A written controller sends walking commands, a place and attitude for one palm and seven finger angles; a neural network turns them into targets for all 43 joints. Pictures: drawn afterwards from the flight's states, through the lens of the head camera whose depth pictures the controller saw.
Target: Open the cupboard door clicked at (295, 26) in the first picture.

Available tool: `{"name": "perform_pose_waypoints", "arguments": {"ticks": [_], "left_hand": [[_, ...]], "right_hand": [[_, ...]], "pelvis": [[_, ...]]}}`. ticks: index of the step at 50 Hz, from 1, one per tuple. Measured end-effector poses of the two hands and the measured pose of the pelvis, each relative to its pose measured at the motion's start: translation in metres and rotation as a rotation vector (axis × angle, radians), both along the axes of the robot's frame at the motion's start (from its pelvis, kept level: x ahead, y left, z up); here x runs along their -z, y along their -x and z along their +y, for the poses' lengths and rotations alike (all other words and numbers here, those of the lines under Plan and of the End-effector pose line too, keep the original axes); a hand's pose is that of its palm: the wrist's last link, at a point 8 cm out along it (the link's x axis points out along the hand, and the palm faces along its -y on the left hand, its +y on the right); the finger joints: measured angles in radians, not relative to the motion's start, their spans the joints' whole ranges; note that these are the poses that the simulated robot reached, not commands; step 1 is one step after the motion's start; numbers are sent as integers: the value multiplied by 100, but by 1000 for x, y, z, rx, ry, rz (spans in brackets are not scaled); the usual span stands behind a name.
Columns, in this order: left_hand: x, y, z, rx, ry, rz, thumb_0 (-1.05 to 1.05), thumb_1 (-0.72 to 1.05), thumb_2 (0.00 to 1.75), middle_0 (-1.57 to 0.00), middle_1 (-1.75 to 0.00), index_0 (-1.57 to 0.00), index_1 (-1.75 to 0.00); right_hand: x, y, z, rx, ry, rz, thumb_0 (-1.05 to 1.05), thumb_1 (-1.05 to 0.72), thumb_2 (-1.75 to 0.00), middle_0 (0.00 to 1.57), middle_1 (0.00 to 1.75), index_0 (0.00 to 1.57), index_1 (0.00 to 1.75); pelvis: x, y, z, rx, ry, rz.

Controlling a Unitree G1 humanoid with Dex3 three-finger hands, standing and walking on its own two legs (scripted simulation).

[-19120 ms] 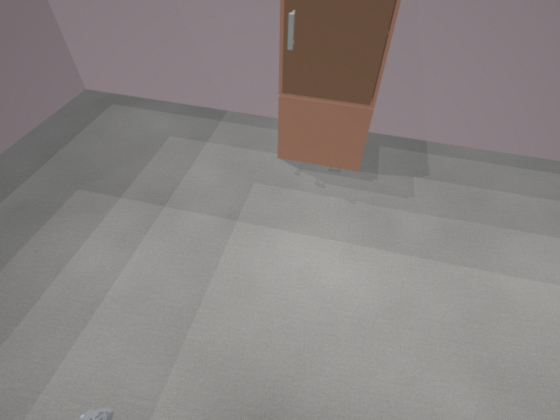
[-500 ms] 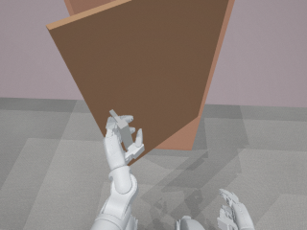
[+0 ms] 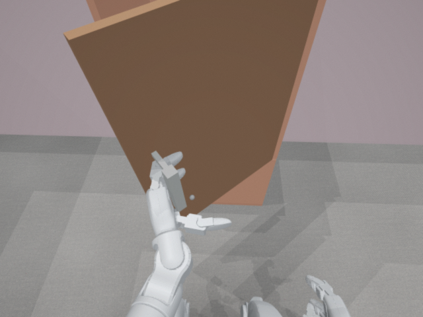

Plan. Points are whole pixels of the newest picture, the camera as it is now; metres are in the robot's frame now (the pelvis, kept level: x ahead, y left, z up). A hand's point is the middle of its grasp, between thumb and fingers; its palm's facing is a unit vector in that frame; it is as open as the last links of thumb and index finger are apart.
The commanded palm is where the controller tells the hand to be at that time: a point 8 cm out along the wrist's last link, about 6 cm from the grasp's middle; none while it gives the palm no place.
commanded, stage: open thumb and fingers to let go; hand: left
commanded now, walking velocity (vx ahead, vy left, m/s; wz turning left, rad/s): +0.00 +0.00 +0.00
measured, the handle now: (169, 182) +0.36 +0.10 +0.04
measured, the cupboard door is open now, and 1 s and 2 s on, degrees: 41 43 43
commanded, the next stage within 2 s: slide the hand sideways off the handle in 0.08 s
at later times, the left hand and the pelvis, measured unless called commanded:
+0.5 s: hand (190, 221) +0.28 +0.05 +0.04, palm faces -0.16 -0.99 +0.04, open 16.0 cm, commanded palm +0.26 +0.11 +0.03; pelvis -0.01 +0.03 -0.01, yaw -1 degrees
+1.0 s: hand (166, 238) +0.25 +0.09 +0.03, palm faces -0.10 -1.00 +0.00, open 16.1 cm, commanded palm +0.23 +0.16 +0.03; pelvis +0.00 +0.02 -0.01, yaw -1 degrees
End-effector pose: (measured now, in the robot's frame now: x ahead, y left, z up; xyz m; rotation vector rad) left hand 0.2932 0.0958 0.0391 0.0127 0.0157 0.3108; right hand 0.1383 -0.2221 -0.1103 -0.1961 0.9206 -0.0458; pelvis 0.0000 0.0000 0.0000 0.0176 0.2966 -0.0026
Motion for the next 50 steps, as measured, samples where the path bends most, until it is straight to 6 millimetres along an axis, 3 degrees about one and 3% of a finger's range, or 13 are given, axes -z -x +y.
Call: {"name": "perform_pose_waypoints", "arguments": {"ticks": [11,16,19,25,33,50], "left_hand": [[0,7,2,66,-11,1,-1,-50,30,-41,-58,-38,-63],[1,15,10,413,-72,-43,-1,-49,30,-31,-46,-27,-48],[2,19,13,505,-20,-32,-1,-50,30,-26,-40,-22,-41],[3,23,11,472,52,-26,-1,-50,30,-19,-34,-21,-35],[2,37,17,440,16,-44,-1,-50,30,-18,-32,-17,-31],[4,55,49,410,16,2,-1,-50,30,-19,-32,-20,-32]], "right_hand": [[-9,-16,19,-30,-15,-69,1,-90,-89,20,30,20,30],[-9,-13,19,-14,-11,-81,1,-90,-89,20,30,20,30],[-9,-8,18,13,-9,-85,1,-90,-89,20,30,20,30],[-10,1,18,27,0,-76,1,-90,-89,20,30,20,30],[-8,5,25,28,-14,-69,1,-90,-89,20,30,20,30],[-17,-21,22,14,-6,-130,1,-90,-89,20,30,20,30]], "pelvis": [[1,3,10,1,12,-12],[6,7,15,-6,15,-19],[7,10,20,-2,20,-31],[8,13,28,10,17,-25],[13,13,30,19,15,-23],[11,4,22,13,18,-18]]}}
